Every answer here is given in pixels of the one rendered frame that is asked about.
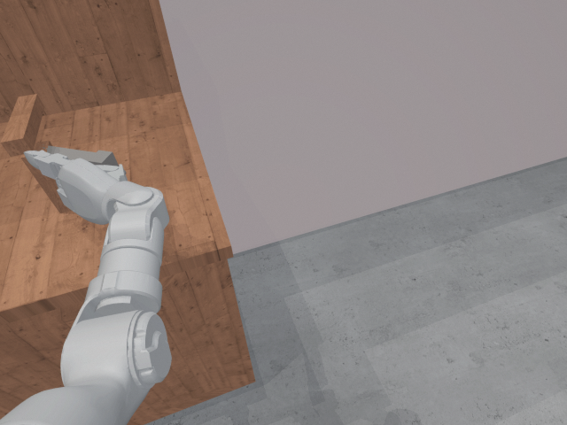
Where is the counter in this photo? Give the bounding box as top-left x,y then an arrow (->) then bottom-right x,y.
0,0 -> 255,425

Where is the tap lever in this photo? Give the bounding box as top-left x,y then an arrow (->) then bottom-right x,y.
47,145 -> 119,166

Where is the left robot upper arm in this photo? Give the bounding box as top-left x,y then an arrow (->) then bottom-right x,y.
0,309 -> 172,425

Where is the left robot forearm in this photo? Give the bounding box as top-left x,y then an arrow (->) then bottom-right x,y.
60,181 -> 169,386

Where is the robot left hand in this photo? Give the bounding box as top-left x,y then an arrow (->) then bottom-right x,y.
24,150 -> 128,225

